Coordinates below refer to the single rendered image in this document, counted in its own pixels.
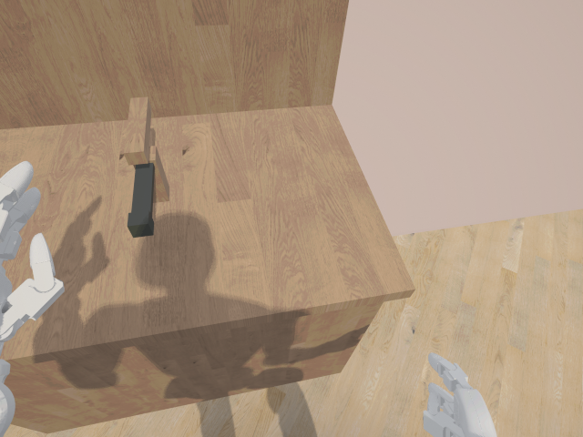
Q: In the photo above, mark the right robot hand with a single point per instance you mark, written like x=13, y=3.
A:
x=465, y=414

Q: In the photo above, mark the counter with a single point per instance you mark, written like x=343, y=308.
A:
x=270, y=256

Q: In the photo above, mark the left robot hand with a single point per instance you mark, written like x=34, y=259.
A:
x=34, y=296

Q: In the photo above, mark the tap lever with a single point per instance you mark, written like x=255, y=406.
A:
x=140, y=221

